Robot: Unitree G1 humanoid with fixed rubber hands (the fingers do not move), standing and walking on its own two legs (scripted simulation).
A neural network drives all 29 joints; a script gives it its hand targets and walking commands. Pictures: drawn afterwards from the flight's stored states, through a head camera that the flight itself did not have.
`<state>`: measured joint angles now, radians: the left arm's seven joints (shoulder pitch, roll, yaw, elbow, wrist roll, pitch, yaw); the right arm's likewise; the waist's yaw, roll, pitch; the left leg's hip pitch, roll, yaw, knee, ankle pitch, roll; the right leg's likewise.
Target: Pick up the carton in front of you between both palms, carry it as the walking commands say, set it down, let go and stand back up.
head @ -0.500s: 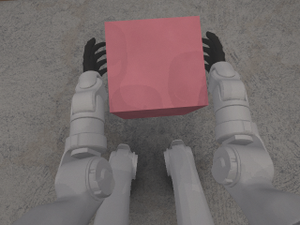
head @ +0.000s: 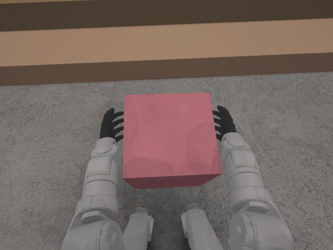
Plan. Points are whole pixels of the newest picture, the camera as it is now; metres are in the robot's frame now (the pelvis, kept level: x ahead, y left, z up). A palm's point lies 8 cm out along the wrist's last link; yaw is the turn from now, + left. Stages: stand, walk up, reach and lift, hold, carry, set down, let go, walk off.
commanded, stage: reach and lift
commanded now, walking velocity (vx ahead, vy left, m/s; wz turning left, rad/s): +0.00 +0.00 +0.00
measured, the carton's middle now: (167, 147) +0.39 -0.01 -0.11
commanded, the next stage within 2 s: hold in 1.58 s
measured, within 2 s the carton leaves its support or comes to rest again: neither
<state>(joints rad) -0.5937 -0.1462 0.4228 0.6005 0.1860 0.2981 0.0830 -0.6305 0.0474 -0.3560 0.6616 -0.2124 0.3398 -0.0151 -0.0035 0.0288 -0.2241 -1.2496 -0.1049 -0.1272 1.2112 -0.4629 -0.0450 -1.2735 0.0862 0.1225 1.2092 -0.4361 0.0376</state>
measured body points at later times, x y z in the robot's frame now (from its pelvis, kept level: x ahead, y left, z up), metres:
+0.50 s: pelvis +0.05 +0.00 +0.11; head +0.05 +0.00 +0.56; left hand +0.36 +0.15 +0.11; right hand +0.35 -0.15 +0.10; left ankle +0.05 +0.13 -0.62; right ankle +0.06 -0.13 -0.62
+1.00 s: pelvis +0.03 +0.00 +0.12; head +0.01 +0.00 +0.57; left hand +0.35 +0.15 +0.14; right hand +0.34 -0.15 +0.14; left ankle +0.05 +0.13 -0.62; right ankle +0.06 -0.13 -0.62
